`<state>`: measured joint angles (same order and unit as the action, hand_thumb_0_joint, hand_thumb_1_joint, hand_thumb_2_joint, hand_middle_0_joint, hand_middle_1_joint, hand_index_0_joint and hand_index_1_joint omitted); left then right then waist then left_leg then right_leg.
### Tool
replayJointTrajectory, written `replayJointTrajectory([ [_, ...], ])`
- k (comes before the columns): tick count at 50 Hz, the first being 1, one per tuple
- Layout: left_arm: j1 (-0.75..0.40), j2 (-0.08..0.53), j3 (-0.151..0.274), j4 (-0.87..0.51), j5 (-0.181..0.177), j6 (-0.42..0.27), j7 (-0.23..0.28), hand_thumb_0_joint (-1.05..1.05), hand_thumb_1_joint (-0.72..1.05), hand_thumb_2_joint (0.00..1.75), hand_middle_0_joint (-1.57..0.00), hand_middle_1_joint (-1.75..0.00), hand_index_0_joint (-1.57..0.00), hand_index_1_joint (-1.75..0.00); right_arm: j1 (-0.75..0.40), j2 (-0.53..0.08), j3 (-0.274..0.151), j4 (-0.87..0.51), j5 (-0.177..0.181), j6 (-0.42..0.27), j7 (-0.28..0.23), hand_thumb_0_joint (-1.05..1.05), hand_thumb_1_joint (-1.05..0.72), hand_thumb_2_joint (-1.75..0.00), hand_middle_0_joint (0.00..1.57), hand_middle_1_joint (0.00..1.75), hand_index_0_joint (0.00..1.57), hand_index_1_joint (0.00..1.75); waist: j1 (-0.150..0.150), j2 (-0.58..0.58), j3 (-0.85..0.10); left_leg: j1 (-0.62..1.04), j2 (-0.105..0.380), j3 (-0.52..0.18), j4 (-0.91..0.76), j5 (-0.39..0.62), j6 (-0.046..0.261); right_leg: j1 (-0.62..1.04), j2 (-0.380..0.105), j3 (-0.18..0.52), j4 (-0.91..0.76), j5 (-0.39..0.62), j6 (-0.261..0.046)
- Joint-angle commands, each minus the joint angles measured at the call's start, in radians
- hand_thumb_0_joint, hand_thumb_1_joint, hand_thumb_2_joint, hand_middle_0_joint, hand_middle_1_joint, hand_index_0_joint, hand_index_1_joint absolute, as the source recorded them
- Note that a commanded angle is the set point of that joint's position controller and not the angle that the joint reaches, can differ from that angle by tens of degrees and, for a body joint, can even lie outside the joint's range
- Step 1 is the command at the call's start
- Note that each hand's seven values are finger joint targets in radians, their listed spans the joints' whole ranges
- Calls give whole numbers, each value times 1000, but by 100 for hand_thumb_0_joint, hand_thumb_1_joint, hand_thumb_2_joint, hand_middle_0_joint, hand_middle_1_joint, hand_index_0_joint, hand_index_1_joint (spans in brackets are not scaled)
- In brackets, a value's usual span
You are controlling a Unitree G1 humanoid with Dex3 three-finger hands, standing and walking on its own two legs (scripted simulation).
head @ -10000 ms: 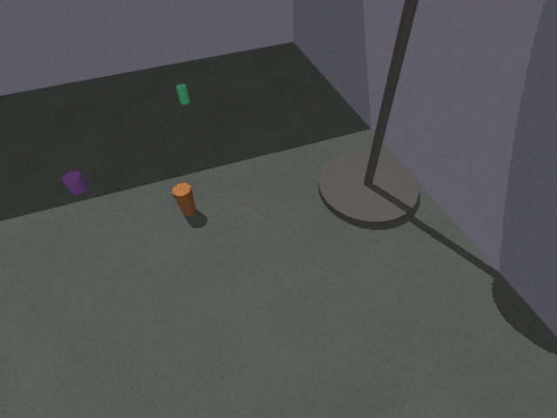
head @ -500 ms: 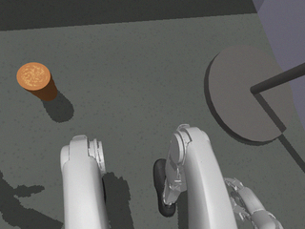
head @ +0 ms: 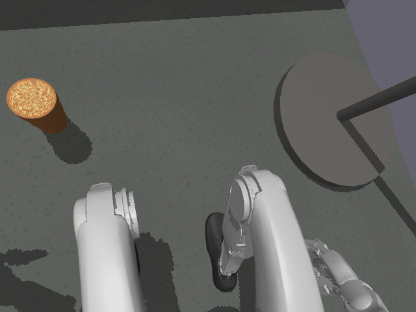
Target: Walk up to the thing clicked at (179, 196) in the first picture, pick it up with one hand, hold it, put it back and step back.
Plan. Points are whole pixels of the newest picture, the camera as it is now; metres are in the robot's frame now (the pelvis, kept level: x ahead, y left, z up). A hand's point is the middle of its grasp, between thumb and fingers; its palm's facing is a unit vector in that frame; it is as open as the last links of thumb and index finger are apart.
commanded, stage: approach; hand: left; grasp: from the side
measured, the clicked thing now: (44, 111) +0.51 +0.31 -0.27
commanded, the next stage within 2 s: close in in 0.44 s
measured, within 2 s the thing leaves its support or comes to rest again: neither
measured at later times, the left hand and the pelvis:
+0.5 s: hand out of the picture +0.44 +0.40 -0.18, palm faces +0.47 -0.88 -0.04, open 17.4 cm; pelvis -0.01 +0.00 -0.05, yaw -4 degrees
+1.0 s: hand (20, 125) +0.46 +0.34 -0.23, palm faces +0.50 -0.86 -0.06, open 17.4 cm; pelvis -0.01 +0.01 -0.06, yaw -8 degrees
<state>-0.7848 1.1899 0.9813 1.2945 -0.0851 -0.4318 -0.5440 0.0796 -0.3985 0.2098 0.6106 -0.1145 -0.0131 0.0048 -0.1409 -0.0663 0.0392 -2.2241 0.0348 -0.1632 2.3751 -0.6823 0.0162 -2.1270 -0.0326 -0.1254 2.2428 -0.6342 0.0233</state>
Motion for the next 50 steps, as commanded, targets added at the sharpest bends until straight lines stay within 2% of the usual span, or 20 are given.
replayJointTrajectory([
  [1,-171,352,-3,-105,-46,-87,3,0,-61,6,-8,-13,-8,-14,134,-274,-77,-26,-5,-13,-19,0,-90,-90,20,30,20,30,-15,294,-551,407,18,35,-280,65,11,245,53,-52,-174,46,-46],
  [4,-175,324,-37,-46,-30,-117,27,0,-61,8,-8,-14,-8,-14,123,-278,-58,-30,-21,-9,-12,0,-90,-90,20,30,20,30,-30,299,-539,410,22,25,-261,81,6,238,55,-63,-150,60,-48],
  [7,-179,336,-30,-44,-14,-171,65,0,-61,10,-7,-15,-7,-15,112,-282,-40,-35,-44,0,-5,0,-90,-90,20,30,20,30,-30,313,-570,431,25,26,-228,125,1,264,60,-69,-133,92,-47],
  [9,-176,308,-48,-69,-1,-212,94,0,-61,12,-7,-16,-7,-16,92,-286,-30,-44,-60,6,4,0,-90,-90,20,30,20,30,-34,359,-578,475,30,16,-224,163,-10,258,60,-78,-109,117,-48],
  [10,-164,341,-27,-60,10,-230,111,0,-61,13,-7,-16,-6,-17,92,-293,-25,-37,-68,10,7,0,-90,-90,20,30,20,30,-26,379,-585,488,32,11,-216,190,-13,263,61,-82,-93,134,-48],
  [11,-163,323,-38,-72,12,-253,122,0,-61,13,-6,-16,-6,-17,75,-294,-17,-41,-75,13,12,0,-90,-90,20,30,20,30,-30,386,-592,509,35,4,-207,214,-16,254,60,-86,-83,148,-48],
  [12,-151,355,-10,-78,17,-274,139,0,-60,14,-6,-17,-6,-17,80,-299,-11,-32,-85,18,14,0,-90,-90,20,30,20,30,-29,405,-606,522,37,5,-195,245,-18,274,62,-89,-77,168,-46],
  [13,-170,293,-61,-110,14,-299,145,0,-59,14,-6,-17,-7,-17,56,-294,3,-44,-91,23,19,0,-91,-90,20,30,20,30,-36,425,-599,538,38,-4,-194,266,-23,264,60,-94,-64,180,-48],
  [14,-118,356,4,-80,24,-313,163,0,-60,14,-7,-17,-7,-18,56,-307,-2,-32,-101,28,21,0,-91,-90,20,30,20,30,-21,443,-600,558,42,-9,-191,282,-27,253,63,-99,-52,183,-48],
  [15,-149,300,-52,-96,19,-334,167,0,-57,14,-6,-17,-6,-17,30,-306,15,-46,-108,33,24,0,-92,-90,20,30,20,30,-46,454,-579,566,44,-18,-188,285,-30,244,62,-107,-47,186,-47],
  [16,-136,323,-26,-92,21,-351,180,0,-59,15,-6,-18,-7,-18,27,-312,21,-39,-116,35,26,0,-92,-90,20,30,20,30,-46,471,-573,564,46,-22,-180,291,-33,251,65,-113,-36,191,-48],
  [19,-112,315,-20,-44,14,-399,206,0,-60,13,-7,-18,-7,-18,-8,-328,47,-33,-139,49,29,0,-92,-91,20,30,20,30,-69,463,-529,551,56,-34,-156,278,-34,250,72,-127,-26,186,-44],
  [21,-128,265,-52,-27,-3,-434,218,0,-61,13,-7,-18,-7,-18,-37,-329,71,-45,-154,51,32,0,-93,-91,20,30,20,30,-102,442,-501,520,59,-41,-140,248,-34,274,78,-140,-25,181,-40],
  [23,-149,262,-74,4,-6,-463,239,0,-61,13,-7,-18,-7,-18,-56,-333,93,-46,-166,51,33,0,-93,-91,20,30,20,30,-121,424,-476,483,62,-40,-116,204,-29,287,85,-144,-33,167,-36],
  [28,-147,214,-168,97,11,-528,303,0,-61,10,-7,-17,-9,-16,-106,-352,144,-56,-194,67,37,0,-92,-90,20,30,20,30,-167,407,-398,442,67,-70,-103,135,-36,285,95,-176,-20,136,-30],
  [34,-137,198,-179,135,-7,-607,419,0,-61,12,-6,-16,-8,-15,-161,-367,188,-79,-220,86,47,0,-92,-90,20,30,20,30,-180,383,-353,424,74,-97,-85,118,-38,318,104,-197,-12,146,-19],
  [39,-115,226,-180,140,33,-640,508,0,-61,15,-6,-18,-8,-17,-191,-370,209,-89,-248,119,53,0,-92,-90,20,30,20,30,-178,434,-311,449,84,-118,-89,173,-48,322,107,-209,6,182,-19],
  [40,-113,215,-189,138,38,-645,521,0,-61,16,-5,-19,-7,-18,-196,-369,214,-92,-253,125,57,0,-92,-90,20,30,20,30,-190,432,-311,446,84,-123,-86,171,-48,330,110,-216,9,186,-17],
  [44,-92,176,-204,129,42,-651,549,0,-61,16,-5,-19,-7,-18,-202,-371,217,-99,-262,138,63,0,-92,-90,20,30,20,30,-203,441,-311,472,89,-136,-83,201,-51,335,114,-227,11,215,-13],
  [50,-101,108,-255,137,26,-653,566,0,-61,16,-5,-19,-7,-17,-212,-374,219,-101,-256,141,70,0,-92,-90,20,30,20,30,-230,379,-261,396,83,-146,-80,110,-41,322,118,-235,0,180,-9],
])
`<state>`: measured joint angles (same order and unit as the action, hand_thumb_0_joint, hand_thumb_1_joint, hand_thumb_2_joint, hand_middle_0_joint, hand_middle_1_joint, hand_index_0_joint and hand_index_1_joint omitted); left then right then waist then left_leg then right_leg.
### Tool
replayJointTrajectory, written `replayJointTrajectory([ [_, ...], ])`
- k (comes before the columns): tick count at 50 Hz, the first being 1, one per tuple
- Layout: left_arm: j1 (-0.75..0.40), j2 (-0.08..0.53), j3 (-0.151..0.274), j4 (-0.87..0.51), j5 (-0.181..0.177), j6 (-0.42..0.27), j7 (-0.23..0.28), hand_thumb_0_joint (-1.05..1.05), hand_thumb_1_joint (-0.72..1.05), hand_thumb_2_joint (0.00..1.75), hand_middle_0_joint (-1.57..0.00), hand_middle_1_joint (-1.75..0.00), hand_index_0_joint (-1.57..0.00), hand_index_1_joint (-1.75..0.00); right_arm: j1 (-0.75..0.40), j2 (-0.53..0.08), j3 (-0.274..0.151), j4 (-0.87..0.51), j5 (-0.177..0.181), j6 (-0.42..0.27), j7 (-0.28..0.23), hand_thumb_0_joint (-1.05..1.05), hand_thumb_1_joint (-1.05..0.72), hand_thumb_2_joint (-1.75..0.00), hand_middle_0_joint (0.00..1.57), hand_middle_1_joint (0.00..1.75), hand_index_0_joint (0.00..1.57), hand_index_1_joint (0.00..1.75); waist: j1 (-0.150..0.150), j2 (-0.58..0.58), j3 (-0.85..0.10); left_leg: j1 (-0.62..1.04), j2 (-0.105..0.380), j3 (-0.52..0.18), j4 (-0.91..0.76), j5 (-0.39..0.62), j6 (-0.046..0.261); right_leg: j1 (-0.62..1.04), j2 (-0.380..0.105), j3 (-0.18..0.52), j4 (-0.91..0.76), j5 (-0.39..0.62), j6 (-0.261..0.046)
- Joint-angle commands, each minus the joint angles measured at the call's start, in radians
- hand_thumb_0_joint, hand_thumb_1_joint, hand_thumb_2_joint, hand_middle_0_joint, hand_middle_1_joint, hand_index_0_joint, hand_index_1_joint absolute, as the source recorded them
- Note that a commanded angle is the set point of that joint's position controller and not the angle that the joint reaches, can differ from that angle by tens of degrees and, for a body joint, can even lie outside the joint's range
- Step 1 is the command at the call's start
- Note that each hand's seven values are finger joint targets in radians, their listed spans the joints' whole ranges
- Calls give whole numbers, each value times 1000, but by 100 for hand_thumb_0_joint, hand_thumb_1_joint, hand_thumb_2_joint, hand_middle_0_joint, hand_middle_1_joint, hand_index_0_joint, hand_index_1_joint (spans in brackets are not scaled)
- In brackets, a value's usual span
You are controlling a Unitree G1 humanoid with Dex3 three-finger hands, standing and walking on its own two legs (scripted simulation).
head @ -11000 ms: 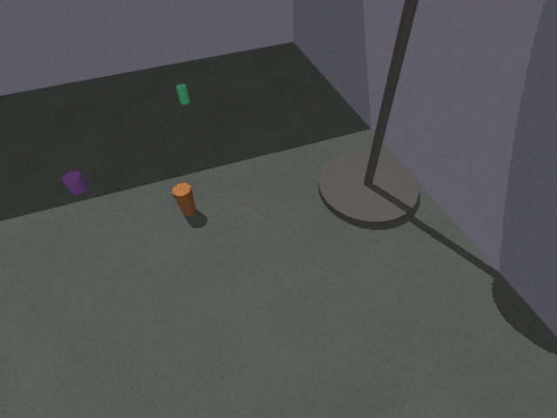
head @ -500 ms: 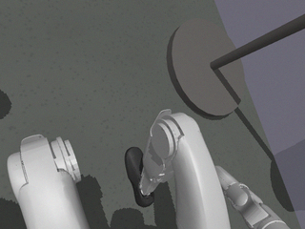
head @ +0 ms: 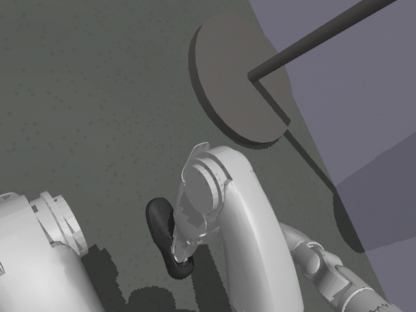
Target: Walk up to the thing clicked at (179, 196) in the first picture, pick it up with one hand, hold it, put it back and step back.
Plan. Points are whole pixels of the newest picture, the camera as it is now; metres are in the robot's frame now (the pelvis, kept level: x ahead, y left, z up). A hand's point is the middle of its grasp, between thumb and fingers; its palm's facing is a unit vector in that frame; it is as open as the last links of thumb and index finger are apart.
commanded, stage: close in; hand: left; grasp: from the side
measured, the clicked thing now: out of the picture +0.48 +0.37 -0.21
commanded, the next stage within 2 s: close in 0.18 s
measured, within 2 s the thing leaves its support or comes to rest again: leaves its support in 1.08 s
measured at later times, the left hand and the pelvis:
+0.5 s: hand out of the picture +0.43 +0.37 -0.17, palm faces +0.61 -0.79 -0.04, open 15.3 cm; pelvis +0.00 +0.00 +0.00, yaw +0 degrees
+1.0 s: hand out of the picture +0.45 +0.37 -0.16, palm faces +0.60 -0.80 -0.04, open 11.2 cm; pelvis +0.00 +0.00 +0.00, yaw +0 degrees
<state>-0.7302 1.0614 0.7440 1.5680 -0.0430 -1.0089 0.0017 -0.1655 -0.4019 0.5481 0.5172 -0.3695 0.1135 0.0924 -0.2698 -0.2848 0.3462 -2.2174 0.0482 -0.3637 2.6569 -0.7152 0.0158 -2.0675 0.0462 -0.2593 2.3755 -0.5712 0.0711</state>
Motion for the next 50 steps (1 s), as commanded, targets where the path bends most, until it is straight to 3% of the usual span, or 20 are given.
replayJointTrajectory([
  [1,-161,227,-21,-139,-20,-81,23,0,-61,16,-4,-19,-7,-17,37,-370,-122,-5,0,15,-16,0,-91,-90,20,30,20,30,-105,588,-574,386,68,56,-357,134,-38,265,40,-101,-137,115,-55],
  [6,-157,219,-40,-141,-13,-87,32,0,-57,18,-3,-18,-6,-16,30,-363,-124,-4,5,9,-11,0,-90,-90,20,30,20,30,-98,566,-558,358,66,59,-357,87,-33,253,43,-98,-146,86,-58],
  [13,-158,200,-46,-154,-10,-103,49,0,-51,24,-7,-21,-9,-20,31,-357,-124,1,2,7,-6,0,-90,-90,20,30,20,30,-97,598,-583,397,68,59,-352,156,-41,272,43,-95,-130,138,-60],
  [16,-170,202,-46,-159,-10,-104,55,0,-43,30,-12,-22,-12,-23,26,-358,-124,-2,4,5,-6,0,-89,-90,20,30,20,30,-100,599,-563,381,67,58,-361,129,-41,261,42,-100,-134,118,-62],
  [19,-188,193,-62,-163,-2,-105,59,0,-26,39,-30,-39,-32,-38,21,-363,-128,0,3,4,-4,0,-88,-90,20,30,20,30,-105,616,-557,396,72,44,-371,116,-46,236,41,-102,-125,109,-64],
  [25,-203,183,-71,-170,-15,-103,46,0,-10,50,-43,-49,-44,-49,33,-357,-127,11,4,0,-7,0,-88,-89,20,30,20,30,-115,604,-599,415,71,59,-348,170,-41,269,44,-93,-133,154,-62],
  [36,-207,218,-58,-145,-22,-87,31,0,20,76,-70,-77,-72,-76,33,-357,-119,0,12,6,-11,0,-87,-89,20,30,20,30,-103,588,-599,382,70,61,-348,159,-36,275,45,-91,-138,145,-64],
  [38,-225,223,-58,-147,-24,-86,31,0,27,81,-76,-83,-78,-82,41,-358,-117,-1,12,9,-12,0,-87,-89,20,30,20,30,-113,595,-598,381,69,63,-347,164,-35,286,45,-93,-140,149,-63],
  [40,-227,224,-54,-160,-28,-85,28,0,19,88,-85,-93,-87,-93,35,-357,-117,0,12,8,-13,0,-88,-89,20,30,20,30,-108,596,-602,385,72,63,-345,164,-37,278,46,-89,-139,147,-64],
  [43,-233,240,-50,-159,-18,-81,32,0,22,101,-96,-107,-97,-107,39,-360,-115,-3,10,13,-14,0,-88,-89,20,30,20,30,-112,620,-596,398,73,56,-358,162,-41,274,44,-96,-136,142,-66],
  [47,-253,234,-52,-165,-19,-73,39,0,22,108,-104,-117,-106,-116,50,-360,-116,3,8,14,-12,0,-88,-89,20,30,20,30,-123,609,-616,392,70,65,-344,168,-35,296,46,-89,-147,153,-62],
  [48,-250,241,-46,-174,-20,-71,40,0,20,110,-104,-119,-106,-118,48,-358,-116,1,9,13,-13,0,-88,-89,20,30,20,30,-113,606,-621,395,70,68,-341,183,-35,297,45,-86,-146,164,-63],
  [50,-265,250,-46,-180,-12,-69,43,0,17,121,-108,-128,-108,-130,55,-360,-118,3,7,16,-14,0,-90,-90,20,30,20,30,-117,622,-627,416,73,63,-347,192,-40,293,44,-90,-142,165,-63],
])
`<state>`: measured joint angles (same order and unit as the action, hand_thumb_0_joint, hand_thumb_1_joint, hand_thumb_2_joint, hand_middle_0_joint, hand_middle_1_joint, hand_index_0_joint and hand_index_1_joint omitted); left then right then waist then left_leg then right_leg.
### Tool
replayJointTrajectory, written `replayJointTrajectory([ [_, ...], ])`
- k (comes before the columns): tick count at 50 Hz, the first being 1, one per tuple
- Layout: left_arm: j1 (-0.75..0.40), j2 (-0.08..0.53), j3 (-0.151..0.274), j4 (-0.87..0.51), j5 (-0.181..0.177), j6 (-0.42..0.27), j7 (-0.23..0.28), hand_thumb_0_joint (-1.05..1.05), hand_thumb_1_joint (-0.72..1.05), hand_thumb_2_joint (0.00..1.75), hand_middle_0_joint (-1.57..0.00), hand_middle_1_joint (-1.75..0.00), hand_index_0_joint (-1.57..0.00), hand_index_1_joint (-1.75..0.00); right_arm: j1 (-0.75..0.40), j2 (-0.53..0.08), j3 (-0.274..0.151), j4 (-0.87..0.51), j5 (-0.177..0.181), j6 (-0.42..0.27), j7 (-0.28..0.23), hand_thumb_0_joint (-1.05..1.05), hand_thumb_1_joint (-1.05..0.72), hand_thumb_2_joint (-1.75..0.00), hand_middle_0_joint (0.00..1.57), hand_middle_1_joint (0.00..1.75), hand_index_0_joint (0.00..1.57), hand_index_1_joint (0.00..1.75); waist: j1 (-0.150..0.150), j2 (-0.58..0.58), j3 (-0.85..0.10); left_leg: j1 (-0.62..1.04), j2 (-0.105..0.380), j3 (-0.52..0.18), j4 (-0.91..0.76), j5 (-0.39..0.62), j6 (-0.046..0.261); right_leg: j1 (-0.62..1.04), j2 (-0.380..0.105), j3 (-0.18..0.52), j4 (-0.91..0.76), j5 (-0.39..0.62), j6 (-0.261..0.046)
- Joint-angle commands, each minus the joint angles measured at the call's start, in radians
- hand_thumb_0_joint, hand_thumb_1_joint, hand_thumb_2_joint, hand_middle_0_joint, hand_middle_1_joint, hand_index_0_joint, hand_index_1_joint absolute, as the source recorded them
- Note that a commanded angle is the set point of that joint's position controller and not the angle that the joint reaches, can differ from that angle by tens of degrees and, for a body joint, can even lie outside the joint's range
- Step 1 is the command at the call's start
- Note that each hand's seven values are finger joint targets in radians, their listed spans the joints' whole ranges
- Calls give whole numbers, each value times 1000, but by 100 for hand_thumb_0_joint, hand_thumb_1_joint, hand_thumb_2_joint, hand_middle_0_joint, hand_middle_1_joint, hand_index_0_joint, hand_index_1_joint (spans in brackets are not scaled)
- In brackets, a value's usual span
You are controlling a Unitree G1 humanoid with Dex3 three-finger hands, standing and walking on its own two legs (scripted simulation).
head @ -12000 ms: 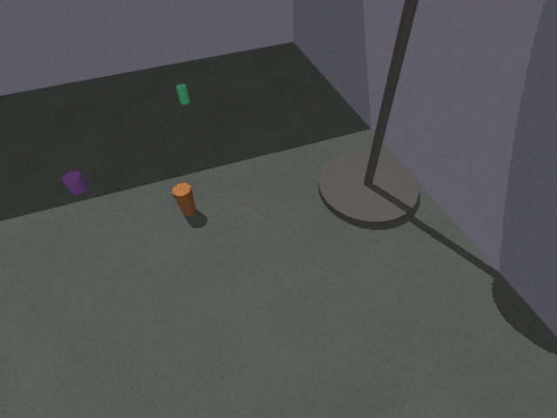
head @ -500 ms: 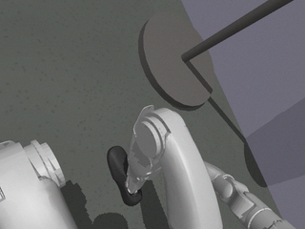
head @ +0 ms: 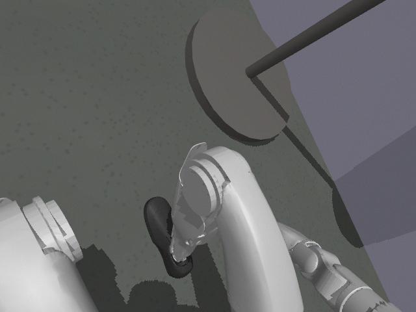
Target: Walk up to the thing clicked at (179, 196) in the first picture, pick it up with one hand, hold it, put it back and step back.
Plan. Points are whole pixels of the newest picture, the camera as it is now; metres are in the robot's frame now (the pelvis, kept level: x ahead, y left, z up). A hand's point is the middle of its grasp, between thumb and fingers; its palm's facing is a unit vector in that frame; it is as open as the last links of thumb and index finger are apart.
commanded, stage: settle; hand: left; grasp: from the side
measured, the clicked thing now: out of the picture +0.47 +0.36 -0.21
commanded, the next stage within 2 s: hold in 0.60 s
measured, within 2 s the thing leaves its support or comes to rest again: leaves its support in 0.08 s
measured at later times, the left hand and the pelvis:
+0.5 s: hand out of the picture +0.44 +0.40 -0.10, palm faces +0.59 -0.81 -0.03, open 11.6 cm; pelvis +0.00 +0.00 +0.01, yaw +2 degrees
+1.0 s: hand out of the picture +0.40 +0.41 +0.03, palm faces +0.52 -0.85 -0.09, open 11.6 cm; pelvis +0.02 -0.01 +0.05, yaw +8 degrees
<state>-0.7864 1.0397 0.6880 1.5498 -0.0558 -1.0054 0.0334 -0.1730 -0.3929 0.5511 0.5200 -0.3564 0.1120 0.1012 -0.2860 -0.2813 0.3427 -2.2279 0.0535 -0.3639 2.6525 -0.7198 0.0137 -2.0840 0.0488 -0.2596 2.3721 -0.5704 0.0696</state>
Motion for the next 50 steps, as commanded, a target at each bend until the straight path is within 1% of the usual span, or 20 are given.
replayJointTrajectory([
  [1,-203,277,11,-159,4,-71,9,0,18,122,-109,-130,-110,-131,63,-369,-121,1,-6,18,-22,0,-90,-90,20,30,20,30,-101,621,-616,413,66,63,-344,189,-37,306,43,-91,-139,159,-63],
  [7,-204,268,14,-207,4,-45,-4,0,12,129,-115,-139,-117,-140,72,-364,-135,3,0,18,-19,0,-90,-90,20,30,20,30,-88,627,-632,411,62,76,-349,176,-35,308,41,-85,-148,149,-64],
  [13,-183,265,31,-280,12,-1,-18,0,6,131,-121,-145,-123,-146,104,-357,-171,10,15,19,-17,0,-90,-90,20,30,20,30,-51,664,-670,442,60,82,-376,193,-44,288,34,-77,-140,151,-71],
  [21,-211,171,-7,-452,-5,74,-70,0,4,131,-127,-148,-129,-149,180,-339,-246,28,54,12,-12,0,-90,-90,20,30,20,30,-26,701,-749,472,48,106,-406,224,-45,258,21,-50,-143,171,-80],
  [24,-208,139,-16,-506,-12,122,-89,0,2,131,-129,-149,-130,-149,206,-328,-280,24,80,12,-10,0,-90,-90,20,30,20,30,0,713,-771,461,41,114,-437,177,-43,219,13,-36,-149,131,-88],
  [25,-194,104,-28,-520,-20,137,-97,0,5,133,-128,-149,-130,-150,210,-322,-294,28,90,11,-11,0,-89,-90,20,30,20,30,9,713,-766,461,39,117,-444,166,-42,201,10,-32,-150,124,-89],
  [27,-223,105,-16,-594,-36,163,-107,0,4,132,-128,-150,-130,-151,237,-311,-316,25,108,7,-11,0,-89,-90,20,30,20,30,27,701,-812,433,29,138,-449,128,-33,213,7,-16,-167,100,-91],
  [28,-222,65,-38,-594,-42,178,-117,0,5,131,-127,-149,-129,-149,242,-301,-326,29,119,5,-10,0,-89,-90,20,30,20,30,28,695,-808,424,27,143,-456,122,-31,203,4,-11,-164,95,-91],
  [35,-181,-13,-67,-635,-45,283,-131,0,7,129,-122,-145,-124,-145,300,-251,-385,40,175,-3,-18,0,-88,-89,20,30,20,30,68,604,-842,367,5,184,-486,63,-11,184,-8,27,-216,35,-95],
  [36,-198,11,-42,-676,-43,289,-125,0,10,122,-122,-147,-126,-144,317,-249,-398,49,180,-3,-20,0,-91,-90,20,30,20,30,83,605,-867,387,5,190,-485,81,-11,188,-10,34,-218,47,-96],
  [37,-190,6,-38,-694,-45,297,-125,0,14,128,-122,-149,-127,-146,321,-246,-406,43,186,-1,-20,0,-90,-90,20,30,20,30,91,615,-893,397,2,192,-496,96,-14,188,-12,36,-213,52,-98],
  [39,-140,-37,-59,-710,-45,316,-139,0,16,130,-123,-150,-128,-148,324,-234,-425,40,198,-2,-23,0,-90,-90,20,30,20,30,110,624,-929,434,-1,199,-514,114,-17,180,-17,45,-219,57,-102],
  [40,-162,-19,-54,-771,-44,320,-143,0,17,130,-122,-149,-126,-147,342,-231,-437,50,203,-3,-27,0,-90,-90,20,30,20,30,122,650,-963,461,-3,211,-520,143,-18,189,-19,55,-222,75,-105],
  [41,-152,-38,-66,-765,-49,331,-155,0,18,128,-123,-149,-127,-146,336,-225,-445,45,215,-5,-30,0,-90,-90,20,30,20,30,120,640,-967,453,-5,212,-531,129,-15,182,-22,61,-230,63,-105],
  [45,-69,-56,-44,-855,-87,370,-205,0,10,124,-120,-145,-124,-143,364,-206,-489,46,255,-15,-45,0,-91,-90,20,30,20,30,164,615,-1059,484,-14,240,-563,156,-8,229,-28,87,-264,69,-107],
  [46,-71,-73,-56,-901,-100,382,-218,0,9,121,-119,-144,-124,-141,366,-196,-494,37,265,-19,-49,0,-91,-90,20,30,20,30,165,611,-1093,485,-17,248,-574,166,-6,261,-31,94,-273,74,-107],
  [47,-103,-53,-36,-964,-113,390,-225,0,6,120,-119,-143,-123,-141,376,-193,-507,41,275,-22,-55,0,-92,-90,20,30,20,30,178,607,-1127,497,-18,255,-580,170,-3,272,-34,104,-283,79,-108],
  [48,-86,-72,-39,-939,-118,411,-231,0,4,119,-119,-143,-123,-141,379,-183,-515,46,285,-26,-63,0,-92,-90,20,30,20,30,179,589,-1122,500,-19,260,-590,175,-1,281,-35,113,-300,83,-107],
  [49,-56,-147,-75,-916,-133,431,-238,0,1,118,-119,-142,-123,-140,376,-179,-523,36,296,-32,-66,0,-92,-90,20,30,20,30,166,570,-1103,500,-23,261,-608,165,1,270,-39,115,-315,74,-108],
  [50,-77,-150,-77,-967,-136,442,-238,0,1,118,-118,-141,-122,-139,378,-171,-532,33,304,-40,-72,0,-92,-90,20,30,20,30,172,562,-1116,508,-20,264,-619,163,2,282,-39,121,-333,71,-108],
])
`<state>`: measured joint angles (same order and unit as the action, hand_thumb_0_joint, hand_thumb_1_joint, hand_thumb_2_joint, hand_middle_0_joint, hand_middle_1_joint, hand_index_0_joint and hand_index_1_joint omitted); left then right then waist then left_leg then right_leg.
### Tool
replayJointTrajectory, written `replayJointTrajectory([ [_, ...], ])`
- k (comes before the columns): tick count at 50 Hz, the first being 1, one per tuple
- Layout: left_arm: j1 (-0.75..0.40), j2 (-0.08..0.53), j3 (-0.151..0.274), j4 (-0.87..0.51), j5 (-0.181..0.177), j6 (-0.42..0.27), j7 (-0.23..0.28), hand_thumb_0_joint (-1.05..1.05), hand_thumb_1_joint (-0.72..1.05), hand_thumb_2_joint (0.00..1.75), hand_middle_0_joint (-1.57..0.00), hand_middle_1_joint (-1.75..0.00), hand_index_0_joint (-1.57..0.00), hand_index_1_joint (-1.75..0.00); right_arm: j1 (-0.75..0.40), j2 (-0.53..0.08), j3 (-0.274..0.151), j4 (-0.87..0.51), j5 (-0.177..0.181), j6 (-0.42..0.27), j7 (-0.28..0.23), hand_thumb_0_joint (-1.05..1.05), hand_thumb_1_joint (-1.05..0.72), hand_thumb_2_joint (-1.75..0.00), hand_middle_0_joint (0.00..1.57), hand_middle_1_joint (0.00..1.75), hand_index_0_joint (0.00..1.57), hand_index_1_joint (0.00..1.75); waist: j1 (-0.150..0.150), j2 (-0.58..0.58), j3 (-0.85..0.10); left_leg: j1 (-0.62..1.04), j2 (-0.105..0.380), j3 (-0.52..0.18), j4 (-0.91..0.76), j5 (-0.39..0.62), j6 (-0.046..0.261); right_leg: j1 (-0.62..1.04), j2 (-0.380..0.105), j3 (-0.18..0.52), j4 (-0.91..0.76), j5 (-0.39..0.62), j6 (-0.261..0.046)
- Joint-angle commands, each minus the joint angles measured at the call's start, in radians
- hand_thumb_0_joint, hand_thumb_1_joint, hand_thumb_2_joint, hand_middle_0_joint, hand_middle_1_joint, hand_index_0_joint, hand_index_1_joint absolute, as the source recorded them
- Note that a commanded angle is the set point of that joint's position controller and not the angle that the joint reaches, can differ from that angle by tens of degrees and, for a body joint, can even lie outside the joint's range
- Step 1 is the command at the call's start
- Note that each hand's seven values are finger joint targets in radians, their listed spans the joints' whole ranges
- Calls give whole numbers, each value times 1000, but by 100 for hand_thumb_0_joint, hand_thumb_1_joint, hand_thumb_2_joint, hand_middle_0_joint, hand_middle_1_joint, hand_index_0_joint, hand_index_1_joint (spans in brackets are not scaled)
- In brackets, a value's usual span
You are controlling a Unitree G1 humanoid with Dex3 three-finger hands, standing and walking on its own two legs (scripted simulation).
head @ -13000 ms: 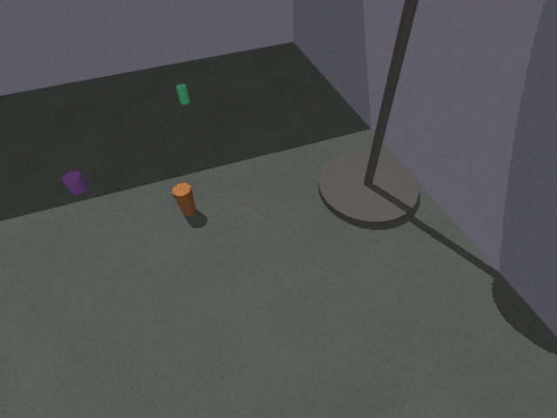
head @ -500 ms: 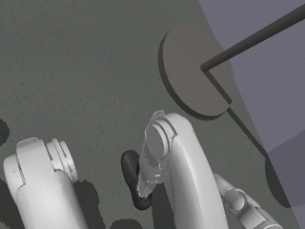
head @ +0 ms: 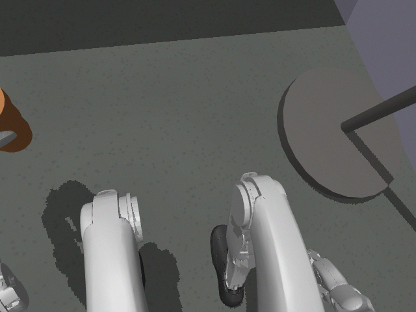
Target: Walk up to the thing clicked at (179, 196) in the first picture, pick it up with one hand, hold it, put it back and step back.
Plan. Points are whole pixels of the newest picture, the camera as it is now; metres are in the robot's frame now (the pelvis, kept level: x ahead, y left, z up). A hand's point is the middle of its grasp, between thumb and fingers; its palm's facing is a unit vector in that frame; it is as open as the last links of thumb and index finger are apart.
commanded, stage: hold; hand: left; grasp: from the side
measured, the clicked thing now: out of the picture +0.44 +0.34 -0.07
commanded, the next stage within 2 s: none
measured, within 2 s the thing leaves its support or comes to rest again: neither
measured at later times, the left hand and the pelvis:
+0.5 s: hand out of the picture +0.39 +0.32 +0.20, palm faces +0.45 -0.89 -0.05, open 11.5 cm; pelvis +0.02 +0.00 +0.17, yaw +5 degrees
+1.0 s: hand out of the picture +0.38 +0.27 +0.36, palm faces +0.40 -0.92 -0.05, open 11.5 cm; pelvis +0.05 +0.00 +0.32, yaw +7 degrees
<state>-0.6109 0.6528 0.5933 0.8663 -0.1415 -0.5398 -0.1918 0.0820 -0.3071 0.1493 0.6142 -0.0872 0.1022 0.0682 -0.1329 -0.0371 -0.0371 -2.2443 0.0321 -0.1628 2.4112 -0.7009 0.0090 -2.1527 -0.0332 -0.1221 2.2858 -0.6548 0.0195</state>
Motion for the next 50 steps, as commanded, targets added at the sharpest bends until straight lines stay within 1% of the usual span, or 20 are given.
replayJointTrajectory([
  [1,-239,273,55,-329,-53,-10,-5,0,-3,119,-120,-143,-124,-141,124,-255,-145,-69,46,-31,-47,0,-92,-90,20,30,20,30,46,311,-757,550,0,68,-398,137,9,361,41,-6,-275,143,-59],
  [9,-128,114,-5,-482,-78,99,19,0,-16,115,-117,-141,-122,-138,127,-198,-200,-100,96,-69,-85,0,-92,-90,20,30,20,30,59,215,-744,625,-4,86,-545,86,19,482,32,41,-455,86,-51],
  [11,-120,87,-13,-547,-86,123,29,0,-17,114,-118,-141,-123,-138,136,-190,-208,-104,105,-77,-94,0,-92,-90,20,30,20,30,65,218,-779,698,-1,84,-578,151,16,532,29,49,-487,140,-53],
  [14,-7,43,-20,-596,-81,171,71,0,-20,114,-119,-142,-124,-139,130,-170,-214,-127,117,-84,-105,0,-92,-90,20,30,20,30,87,204,-777,781,2,77,-655,175,12,606,28,56,-554,152,-52],
  [16,-11,-5,-53,-642,-76,192,99,0,-20,117,-120,-144,-125,-141,124,-153,-216,-127,120,-90,-112,0,-92,-90,20,30,20,30,75,184,-736,801,1,81,-702,160,15,651,28,63,-611,144,-48],
  [18,-2,20,-36,-729,-72,201,132,0,-21,117,-122,-145,-127,-143,122,-142,-218,-129,124,-97,-117,0,-92,-90,20,30,20,30,92,177,-733,849,2,83,-755,148,16,717,32,70,-663,132,-45],
  [21,40,-55,-81,-759,-72,211,160,0,-20,117,-121,-144,-126,-142,107,-120,-220,-132,125,-108,-125,0,-92,-90,20,30,20,30,79,167,-682,907,1,90,-828,138,18,783,32,82,-742,129,-41],
  [23,92,-64,-87,-794,-63,220,180,0,-18,118,-123,-146,-128,-144,115,-115,-225,-122,125,-115,-128,0,-92,-90,20,30,20,30,96,186,-684,997,4,88,-875,188,10,814,33,82,-776,165,-44],
  [26,156,-124,-148,-776,-44,247,202,0,-16,119,-124,-146,-129,-144,113,-103,-223,-130,125,-121,-135,0,-92,-90,20,30,20,30,79,156,-635,1067,4,80,-959,193,9,891,32,78,-859,181,-39],
  [28,160,-144,-176,-815,-39,247,209,0,-15,120,-125,-147,-130,-144,118,-95,-222,-126,124,-129,-137,0,-92,-90,20,30,20,30,73,162,-617,1112,4,80,-1000,222,7,942,32,77,-897,210,-38],
  [29,186,-128,-155,-812,-38,247,215,0,-13,120,-126,-147,-131,-145,123,-98,-223,-127,124,-132,-140,0,-92,-90,20,30,20,30,82,154,-630,1147,2,82,-1016,252,7,984,33,75,-918,234,-39],
  [31,207,-149,-170,-808,-38,245,220,0,-11,120,-126,-147,-131,-145,130,-97,-224,-123,122,-140,-139,0,-91,-90,20,30,20,30,91,155,-604,1206,5,74,-1064,305,1,1010,34,70,-944,273,-41],
  [33,237,-203,-209,-757,-35,241,220,0,-9,122,-127,-148,-132,-146,136,-79,-212,-117,119,-145,-138,0,-91,-90,20,30,20,30,75,131,-534,1231,7,67,-1114,295,1,1043,36,67,-992,270,-37],
  [36,192,-175,-204,-775,-23,220,223,0,-9,116,-128,-145,-132,-143,136,-79,-216,-110,115,-154,-138,0,-91,-89,20,30,20,30,91,150,-516,1306,8,70,-1179,297,-2,1101,34,73,-1049,273,-38],
  [39,225,-241,-251,-730,-29,210,216,0,-5,117,-130,-145,-134,-143,134,-76,-215,-113,112,-166,-134,0,-91,-89,20,30,20,30,87,124,-471,1349,7,74,-1226,295,-3,1146,36,70,-1102,275,-37],
  [41,213,-223,-250,-744,-20,196,217,0,-5,116,-128,-143,-132,-141,153,-73,-216,-105,107,-170,-133,0,-92,-89,20,30,20,30,85,137,-491,1393,6,87,-1249,357,-4,1211,35,72,-1134,330,-38],
  [42,209,-215,-248,-748,-15,198,218,0,-4,115,-129,-143,-133,-141,145,-74,-216,-109,108,-171,-132,0,-92,-89,20,30,20,30,102,136,-476,1408,2,93,-1271,345,-4,1229,34,74,-1157,318,-40],
  [44,223,-249,-274,-724,-12,198,222,0,-5,115,-129,-142,-132,-141,145,-63,-213,-112,106,-173,-131,0,-92,-90,20,30,20,30,93,106,-436,1400,-4,109,-1301,313,2,1279,32,80,-1208,302,-35],
  [48,210,-236,-253,-739,-6,176,237,0,-1,115,-127,-140,-131,-139,149,-67,-217,-98,97,-179,-128,0,-92,-90,20,30,20,30,105,125,-436,1482,2,99,-1361,340,-6,1316,33,75,-1239,326,-36],
  [50,218,-278,-296,-724,3,176,243,0,-2,115,-127,-140,-130,-139,150,-56,-211,-103,94,-179,-130,0,-92,-90,20,30,20,30,97,98,-424,1498,-2,110,-1382,343,-3,1363,34,74,-1273,335,-33],
])
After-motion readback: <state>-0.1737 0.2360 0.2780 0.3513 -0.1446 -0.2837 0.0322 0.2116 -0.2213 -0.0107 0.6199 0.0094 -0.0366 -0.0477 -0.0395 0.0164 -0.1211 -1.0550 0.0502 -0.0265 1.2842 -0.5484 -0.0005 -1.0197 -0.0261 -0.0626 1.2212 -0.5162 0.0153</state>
